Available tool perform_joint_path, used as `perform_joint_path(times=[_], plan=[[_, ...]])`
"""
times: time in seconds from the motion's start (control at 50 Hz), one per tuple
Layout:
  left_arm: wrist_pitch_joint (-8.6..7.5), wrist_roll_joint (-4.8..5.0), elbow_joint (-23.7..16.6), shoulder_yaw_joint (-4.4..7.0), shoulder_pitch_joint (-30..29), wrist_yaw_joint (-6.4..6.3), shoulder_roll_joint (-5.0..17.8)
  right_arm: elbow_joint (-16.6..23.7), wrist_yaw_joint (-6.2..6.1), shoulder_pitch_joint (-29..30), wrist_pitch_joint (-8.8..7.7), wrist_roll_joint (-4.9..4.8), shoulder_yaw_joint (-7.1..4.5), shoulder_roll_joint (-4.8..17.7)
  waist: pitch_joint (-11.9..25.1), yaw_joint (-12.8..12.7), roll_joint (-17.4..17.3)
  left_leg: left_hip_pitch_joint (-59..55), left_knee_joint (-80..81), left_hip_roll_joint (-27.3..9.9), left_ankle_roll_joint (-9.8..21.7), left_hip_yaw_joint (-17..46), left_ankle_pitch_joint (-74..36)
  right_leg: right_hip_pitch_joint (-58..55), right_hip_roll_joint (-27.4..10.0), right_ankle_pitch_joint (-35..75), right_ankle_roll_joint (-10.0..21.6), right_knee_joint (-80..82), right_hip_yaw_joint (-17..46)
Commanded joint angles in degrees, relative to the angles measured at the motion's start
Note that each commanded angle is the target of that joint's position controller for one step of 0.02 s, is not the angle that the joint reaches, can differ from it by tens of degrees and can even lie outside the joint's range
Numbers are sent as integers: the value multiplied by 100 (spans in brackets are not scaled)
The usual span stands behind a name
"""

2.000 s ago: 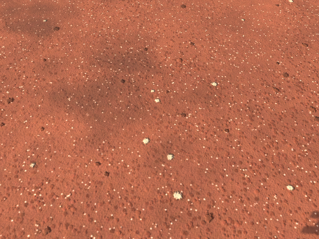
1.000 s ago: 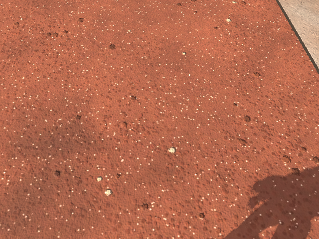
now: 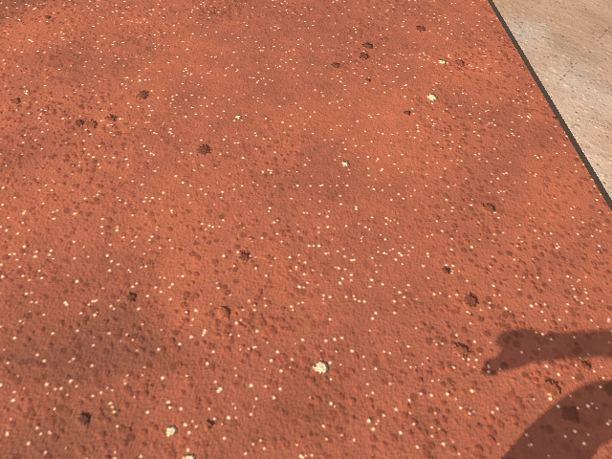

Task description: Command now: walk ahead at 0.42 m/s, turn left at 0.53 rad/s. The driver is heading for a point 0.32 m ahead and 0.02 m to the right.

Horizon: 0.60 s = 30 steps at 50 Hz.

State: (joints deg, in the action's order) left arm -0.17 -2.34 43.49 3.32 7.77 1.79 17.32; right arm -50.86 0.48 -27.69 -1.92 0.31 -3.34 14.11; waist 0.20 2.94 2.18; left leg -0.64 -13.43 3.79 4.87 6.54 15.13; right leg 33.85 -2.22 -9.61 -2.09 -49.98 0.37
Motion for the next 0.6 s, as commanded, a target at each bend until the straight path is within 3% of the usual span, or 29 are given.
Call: perform_joint_path(times=[0.02,0.1,0.14,0.16,0.18,0.2,0.22,0.24,0.26,0.28,0.32,0.38,0.44,0.48,0.52,0.56,0.58,0.6], plan=[[-119,35,-685,-14,-1188,26,252,169,-39,-308,-87,19,-219,899,-621,227,-815,-108,341,-1197,827,1181,-1154,955,103,230,-107,522,-161],[-206,91,-898,-60,-1489,51,292,162,-102,-294,-93,45,-268,1078,-614,258,-957,30,-59,-1270,719,1319,-2200,266,227,214,37,1349,-179],[-253,119,-786,-23,-913,-14,422,267,-119,98,-111,50,-293,1178,-458,-88,-989,364,-352,-1301,489,1374,-2806,-781,330,111,208,1707,-149],[-280,133,-612,36,-322,-85,552,326,-104,312,-132,48,-314,1263,-211,-365,-951,571,-856,-1198,357,1318,-3553,-1644,497,-82,309,1858,-203],[-343,99,-357,111,520,-182,714,316,-76,405,-157,10,-311,1244,227,-755,-657,709,-1982,-831,174,952,-4039,-2686,471,166,455,2223,-208],[-423,-35,-280,190,1371,-282,1042,407,-46,333,-177,-47,-235,930,988,-1036,-204,1361,-3523,-418,12,658,-2907,-3939,-541,-535,684,2431,749],[-401,-150,-313,301,1574,-304,1634,607,-72,-317,-151,-239,-88,226,1885,-714,1430,2940,-5330,567,-233,78,1248,-5251,-2332,-95,1404,2934,3560],[-341,9,-309,235,1237,-268,1241,440,-123,-299,-96,-1,-143,708,1505,-505,835,3205,-5927,224,-143,235,1500,-4536,-2279,579,1557,3180,4142],[-346,76,-343,120,807,-256,780,370,-110,-49,-57,45,-180,748,736,-342,291,3152,-6040,15,-146,162,1134,-3720,-2093,1342,1570,3087,3113],[-369,98,-315,21,600,-227,414,371,-80,237,-37,69,-159,690,392,-307,-33,3047,-5819,-162,-175,45,912,-3224,-1768,2274,1513,3051,2203],[-435,123,-145,-86,619,-224,168,398,-7,432,62,136,-141,562,189,-215,424,2777,-5366,-291,-275,-43,821,-2711,-1314,3578,1346,3170,1145],[-552,128,60,-79,723,-183,283,369,53,477,171,126,-94,421,344,-81,473,2540,-4838,-120,-376,-108,627,-2556,-1209,4554,1428,3219,619],[-500,112,147,-103,552,-185,318,427,79,894,220,136,29,259,346,-44,520,2218,-3573,-205,-426,-366,209,-2292,-1046,4323,1356,3258,143],[-438,126,237,-98,631,-174,365,461,83,1229,246,119,101,234,386,-173,656,1841,-2917,-234,-442,-589,-188,-2177,-965,3984,1299,3252,21],[-364,147,350,-80,792,-163,426,467,65,1439,247,110,132,284,393,-276,611,1594,-2490,-246,-432,-688,-387,-2187,-1002,3423,1273,3160,126],[-281,191,414,-76,775,-178,446,423,35,1491,201,130,158,275,287,-220,415,1196,-1818,-263,-339,-741,-664,-2028,-1004,2417,1161,2973,256],[-247,203,440,-97,776,-197,393,385,8,1487,162,167,164,301,226,-169,247,848,-1275,-290,-267,-668,-907,-1860,-897,1659,989,2802,289],[-226,145,486,-127,946,-209,304,370,-36,1474,119,206,153,453,214,-175,-93,480,-833,-619,-211,-247,-1265,-1672,-749,837,755,2619,279]])
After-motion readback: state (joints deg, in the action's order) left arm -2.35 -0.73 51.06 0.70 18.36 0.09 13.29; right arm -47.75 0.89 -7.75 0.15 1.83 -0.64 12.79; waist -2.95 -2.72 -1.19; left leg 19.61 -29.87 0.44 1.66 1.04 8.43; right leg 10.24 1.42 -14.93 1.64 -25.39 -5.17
